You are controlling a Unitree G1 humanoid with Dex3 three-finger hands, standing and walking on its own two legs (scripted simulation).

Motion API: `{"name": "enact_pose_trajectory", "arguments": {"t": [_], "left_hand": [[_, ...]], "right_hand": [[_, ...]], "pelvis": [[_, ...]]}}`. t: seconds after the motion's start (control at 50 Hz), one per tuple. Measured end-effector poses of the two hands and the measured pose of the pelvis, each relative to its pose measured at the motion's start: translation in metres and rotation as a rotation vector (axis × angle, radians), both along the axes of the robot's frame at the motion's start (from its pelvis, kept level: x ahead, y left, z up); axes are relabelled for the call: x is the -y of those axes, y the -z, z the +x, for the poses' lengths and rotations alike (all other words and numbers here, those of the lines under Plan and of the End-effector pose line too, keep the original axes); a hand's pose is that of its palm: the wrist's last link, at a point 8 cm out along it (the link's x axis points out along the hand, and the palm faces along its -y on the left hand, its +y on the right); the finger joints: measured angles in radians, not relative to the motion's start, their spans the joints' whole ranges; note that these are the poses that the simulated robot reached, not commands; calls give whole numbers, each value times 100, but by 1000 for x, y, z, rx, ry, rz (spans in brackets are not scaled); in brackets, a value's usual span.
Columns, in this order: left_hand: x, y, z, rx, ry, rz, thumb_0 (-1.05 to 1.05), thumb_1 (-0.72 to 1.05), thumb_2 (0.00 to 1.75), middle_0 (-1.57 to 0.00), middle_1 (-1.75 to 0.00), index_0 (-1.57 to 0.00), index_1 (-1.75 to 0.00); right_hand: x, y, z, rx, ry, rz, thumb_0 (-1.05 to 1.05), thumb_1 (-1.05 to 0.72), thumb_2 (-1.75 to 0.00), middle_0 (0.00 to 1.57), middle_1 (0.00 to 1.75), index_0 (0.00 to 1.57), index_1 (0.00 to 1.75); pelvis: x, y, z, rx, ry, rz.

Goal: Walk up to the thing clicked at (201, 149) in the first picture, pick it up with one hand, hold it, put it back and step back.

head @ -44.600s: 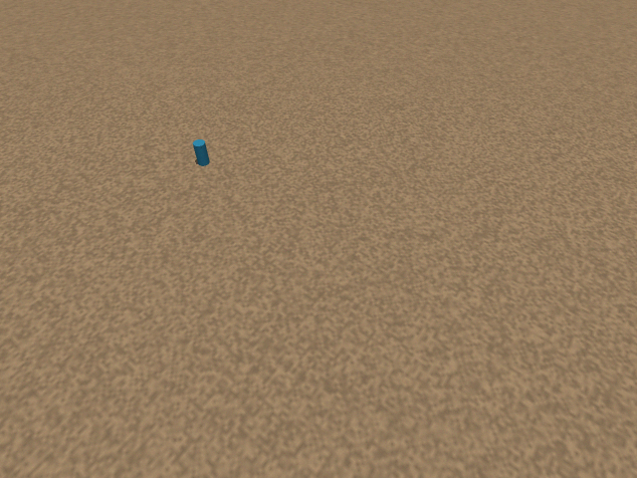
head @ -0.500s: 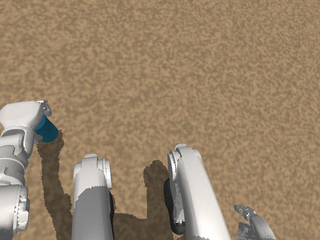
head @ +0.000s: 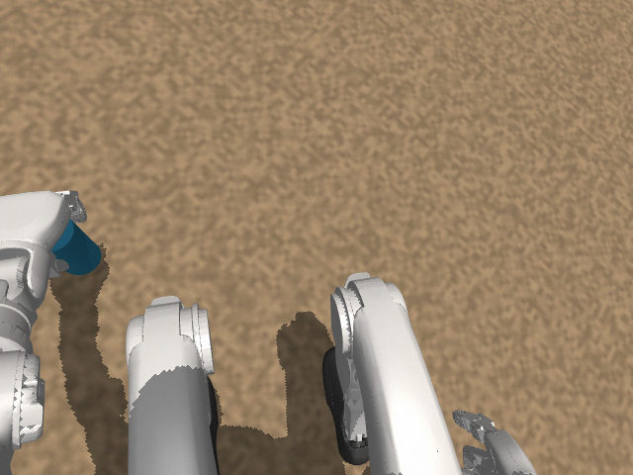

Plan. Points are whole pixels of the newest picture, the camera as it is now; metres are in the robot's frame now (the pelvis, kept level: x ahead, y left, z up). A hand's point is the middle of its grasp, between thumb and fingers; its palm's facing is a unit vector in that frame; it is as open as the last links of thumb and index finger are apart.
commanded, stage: lower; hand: left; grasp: from above
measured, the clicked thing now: (66, 245) +0.43 +0.30 -0.23
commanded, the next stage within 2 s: rest in 0.32 s
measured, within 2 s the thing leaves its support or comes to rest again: rests again in 0.64 s
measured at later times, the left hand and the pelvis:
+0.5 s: hand (69, 256) +0.41 +0.30 -0.22, palm faces -0.45 -0.08 -0.89, open 8.4 cm; pelvis +0.00 +0.00 -0.04, yaw -1 degrees
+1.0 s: hand (73, 250) +0.42 +0.30 -0.24, palm faces -0.46 -0.11 -0.88, open 8.4 cm; pelvis +0.01 +0.00 -0.06, yaw -3 degrees
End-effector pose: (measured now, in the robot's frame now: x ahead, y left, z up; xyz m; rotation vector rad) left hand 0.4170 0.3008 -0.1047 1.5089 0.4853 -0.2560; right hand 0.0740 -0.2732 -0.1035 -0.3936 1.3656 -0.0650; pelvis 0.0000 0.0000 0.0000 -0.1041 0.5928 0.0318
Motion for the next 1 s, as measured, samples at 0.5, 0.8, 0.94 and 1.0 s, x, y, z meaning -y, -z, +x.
{"name": "enact_pose_trajectory", "arguments": {"t": [0.5, 0.8, 0.94, 1.0], "left_hand": [[3, 61, 0, 6, 19, -32, -2, 17, 50, -81, -64, -78, -61], [1, 79, 13, -6, -17, -43, -2, 15, 51, -83, -64, -80, -60], [0, 79, 13, -4, -17, -46, -2, 14, 51, -84, -63, -81, -60], [-1, 79, 13, -6, -12, -48, -2, 14, 52, -83, -64, -80, -61]], "right_hand": [[1, 31, -7, -42, -17, -19, 0, -91, -90, 21, 30, 20, 30], [2, 45, -13, -75, -71, 5, 0, -90, -89, 21, 30, 20, 30], [3, 48, -17, -87, -87, 12, 0, -90, -89, 21, 30, 20, 30], [3, 48, -17, -86, -96, 12, 0, -90, -89, 21, 30, 20, 30]], "pelvis": [[-2, 40, 3, 20, 6, -11], [1, 56, 8, 41, 21, -19], [2, 60, 7, 53, 28, -23], [2, 61, 7, 56, 29, -24]]}}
